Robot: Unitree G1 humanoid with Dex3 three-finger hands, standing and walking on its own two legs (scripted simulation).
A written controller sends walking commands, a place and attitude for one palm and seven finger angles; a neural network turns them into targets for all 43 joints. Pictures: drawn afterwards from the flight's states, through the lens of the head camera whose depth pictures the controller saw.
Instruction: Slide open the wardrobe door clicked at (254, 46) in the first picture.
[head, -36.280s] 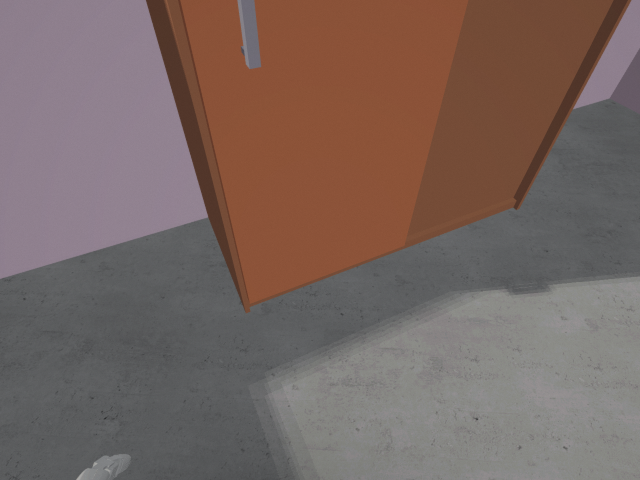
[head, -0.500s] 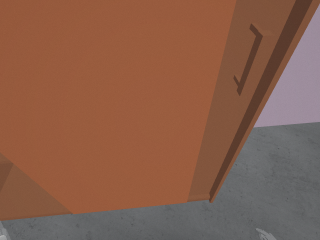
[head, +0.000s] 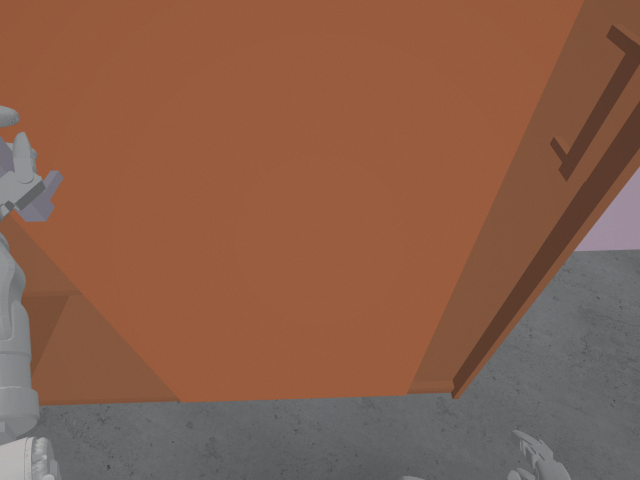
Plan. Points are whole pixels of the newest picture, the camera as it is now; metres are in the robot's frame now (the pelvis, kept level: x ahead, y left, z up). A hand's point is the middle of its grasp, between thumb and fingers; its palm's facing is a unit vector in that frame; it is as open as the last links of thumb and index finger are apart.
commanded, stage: stop walking and hold the door there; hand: left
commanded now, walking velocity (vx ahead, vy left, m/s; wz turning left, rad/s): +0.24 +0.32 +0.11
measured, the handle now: (7, 146) +0.38 +0.36 +0.23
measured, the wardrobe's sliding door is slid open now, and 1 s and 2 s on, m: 0.49 0.49 0.49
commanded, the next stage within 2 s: loosen the grip on the handle in 1.54 s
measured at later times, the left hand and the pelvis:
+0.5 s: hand (25, 177) +0.35 +0.33 +0.22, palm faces +0.40 -0.90 -0.15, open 5.8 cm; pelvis +0.00 +0.10 +0.01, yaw +5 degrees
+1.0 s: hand (23, 183) +0.34 +0.33 +0.22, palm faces +0.24 -0.97 -0.08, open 5.8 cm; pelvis -0.02 +0.14 +0.00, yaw +5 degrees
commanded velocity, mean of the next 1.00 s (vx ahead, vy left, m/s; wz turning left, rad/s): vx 0.04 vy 0.02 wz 0.03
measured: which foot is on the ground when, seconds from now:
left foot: down 0.00-0.18, up 0.20-0.52, down 0.54-0.78, up 0.80-0.96, down 0.98-1.00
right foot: up 0.00-0.16, down 0.18-0.52, up 0.54-0.74, down 0.76-1.00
